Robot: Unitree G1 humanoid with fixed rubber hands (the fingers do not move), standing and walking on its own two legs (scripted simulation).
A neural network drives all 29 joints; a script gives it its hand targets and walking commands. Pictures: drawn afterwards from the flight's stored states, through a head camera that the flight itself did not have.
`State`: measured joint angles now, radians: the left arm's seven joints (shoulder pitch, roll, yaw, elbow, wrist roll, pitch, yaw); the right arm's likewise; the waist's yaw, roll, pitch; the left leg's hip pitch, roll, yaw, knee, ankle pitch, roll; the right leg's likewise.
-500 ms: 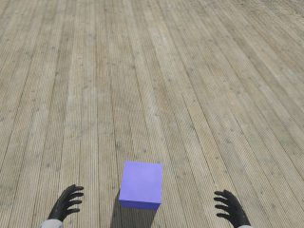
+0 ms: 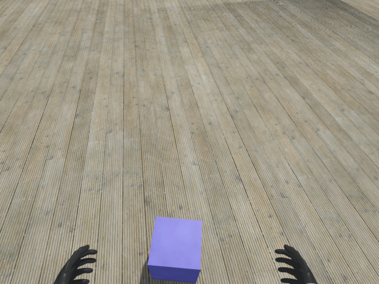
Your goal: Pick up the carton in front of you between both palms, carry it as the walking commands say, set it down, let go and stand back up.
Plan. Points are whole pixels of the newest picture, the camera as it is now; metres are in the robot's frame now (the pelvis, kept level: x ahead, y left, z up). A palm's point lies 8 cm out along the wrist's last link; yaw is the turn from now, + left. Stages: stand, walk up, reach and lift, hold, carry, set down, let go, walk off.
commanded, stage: stand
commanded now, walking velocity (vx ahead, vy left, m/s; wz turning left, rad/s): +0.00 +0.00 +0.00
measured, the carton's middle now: (176, 250) +0.39 +0.03 -0.65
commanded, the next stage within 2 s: none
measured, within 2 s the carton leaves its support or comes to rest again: neither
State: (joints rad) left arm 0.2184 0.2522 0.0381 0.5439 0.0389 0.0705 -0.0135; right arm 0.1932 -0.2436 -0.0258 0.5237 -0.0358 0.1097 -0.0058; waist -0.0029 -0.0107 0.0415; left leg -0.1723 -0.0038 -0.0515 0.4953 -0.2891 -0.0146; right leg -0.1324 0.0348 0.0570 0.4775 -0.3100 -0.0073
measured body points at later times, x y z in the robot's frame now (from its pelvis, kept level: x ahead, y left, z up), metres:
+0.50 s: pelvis +0.01 +0.01 +0.00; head +0.01 +0.02 +0.45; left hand +0.14 +0.30 -0.10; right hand +0.14 -0.28 -0.10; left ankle -0.01 +0.13 -0.74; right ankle -0.03 -0.12 -0.74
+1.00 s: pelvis +0.00 +0.01 +0.01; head +0.00 +0.01 +0.46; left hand +0.11 +0.31 -0.11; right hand +0.11 -0.30 -0.11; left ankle -0.01 +0.13 -0.74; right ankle -0.03 -0.12 -0.74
